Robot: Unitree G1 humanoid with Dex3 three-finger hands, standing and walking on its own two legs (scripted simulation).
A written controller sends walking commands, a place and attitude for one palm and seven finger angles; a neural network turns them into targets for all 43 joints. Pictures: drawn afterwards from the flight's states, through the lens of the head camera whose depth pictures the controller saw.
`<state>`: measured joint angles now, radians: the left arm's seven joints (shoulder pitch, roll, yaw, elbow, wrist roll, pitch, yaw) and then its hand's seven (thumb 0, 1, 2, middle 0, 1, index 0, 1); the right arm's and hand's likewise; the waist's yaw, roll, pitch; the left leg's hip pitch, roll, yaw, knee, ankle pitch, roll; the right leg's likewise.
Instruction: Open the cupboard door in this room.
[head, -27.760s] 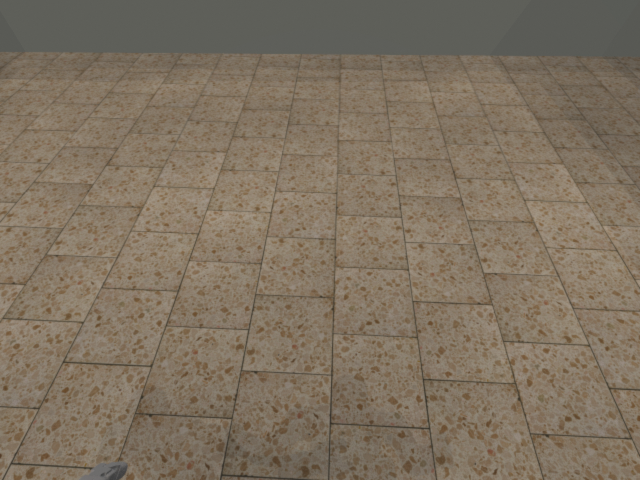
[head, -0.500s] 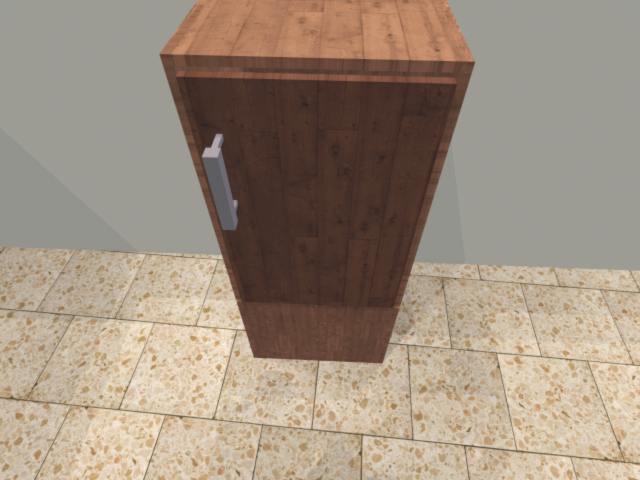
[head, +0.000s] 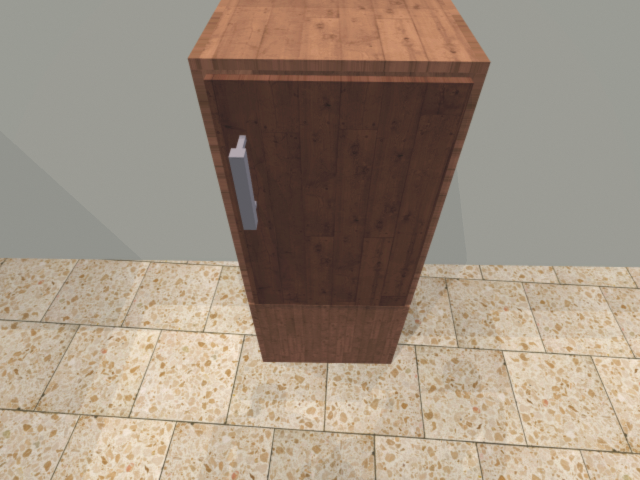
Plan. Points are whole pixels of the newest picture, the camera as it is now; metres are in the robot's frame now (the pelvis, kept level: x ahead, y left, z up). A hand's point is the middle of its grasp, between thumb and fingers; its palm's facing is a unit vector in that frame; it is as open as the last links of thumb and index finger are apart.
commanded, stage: raise the hand with hooked fingers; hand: left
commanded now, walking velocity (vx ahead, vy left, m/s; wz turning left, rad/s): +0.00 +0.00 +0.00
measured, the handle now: (246, 184) +0.55 +0.17 +0.05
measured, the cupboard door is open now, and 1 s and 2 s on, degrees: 0 0 0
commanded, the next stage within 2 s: none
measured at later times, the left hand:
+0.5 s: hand (172, 467) +0.15 +0.19 -0.05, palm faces +0.11 -0.99 +0.00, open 8.6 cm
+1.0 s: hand (143, 410) +0.19 +0.23 +0.00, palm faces +0.07 -1.00 -0.06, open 11.6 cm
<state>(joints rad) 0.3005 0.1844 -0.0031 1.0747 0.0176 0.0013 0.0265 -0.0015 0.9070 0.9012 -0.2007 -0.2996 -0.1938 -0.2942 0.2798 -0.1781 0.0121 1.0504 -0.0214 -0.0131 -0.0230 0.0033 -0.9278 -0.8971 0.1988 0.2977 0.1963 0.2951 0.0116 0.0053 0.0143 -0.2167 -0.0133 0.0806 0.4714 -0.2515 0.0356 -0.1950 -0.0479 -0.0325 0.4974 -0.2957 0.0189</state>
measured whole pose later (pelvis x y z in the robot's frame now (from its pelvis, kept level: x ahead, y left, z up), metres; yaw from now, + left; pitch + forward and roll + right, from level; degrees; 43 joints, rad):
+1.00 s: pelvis -0.03 -0.02 -0.06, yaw +1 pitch +11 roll -1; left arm 0.27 0.32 0.35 0.18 -0.38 -0.35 -0.42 0.00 0.03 0.53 -0.27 -0.86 -0.26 -0.86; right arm 0.32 -0.26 0.01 0.61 0.03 -0.23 -0.07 0.01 -0.90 -0.90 0.20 0.30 0.20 0.30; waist -0.01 0.03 -0.10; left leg -0.74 0.05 0.01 0.98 -0.42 0.00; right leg -0.68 -0.01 -0.09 0.95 -0.46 -0.02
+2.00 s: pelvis -0.02 -0.02 -0.03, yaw +1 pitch +5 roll -1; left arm -0.06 0.41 0.44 0.39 -0.35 -0.19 -0.48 -0.02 -0.50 0.30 -0.30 -1.20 -0.30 -1.19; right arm 0.30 -0.29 0.03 0.58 0.05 -0.18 -0.09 0.01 -0.90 -0.90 0.20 0.30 0.20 0.30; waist 0.00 0.02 -0.06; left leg -0.51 0.04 0.02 0.77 -0.35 0.01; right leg -0.45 0.00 -0.07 0.73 -0.37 -0.01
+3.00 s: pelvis -0.02 -0.02 -0.03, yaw +1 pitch +9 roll -1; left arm -0.46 0.45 0.39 0.79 -0.26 -0.25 -0.42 -0.02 -0.50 0.30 -0.30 -1.20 -0.30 -1.20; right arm 0.32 -0.28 0.04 0.62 0.05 -0.08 -0.09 0.01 -0.90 -0.90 0.20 0.30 0.20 0.30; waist -0.04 0.02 -0.06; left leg -0.61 0.04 0.02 0.81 -0.35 0.01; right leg -0.54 0.00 -0.07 0.77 -0.38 -0.01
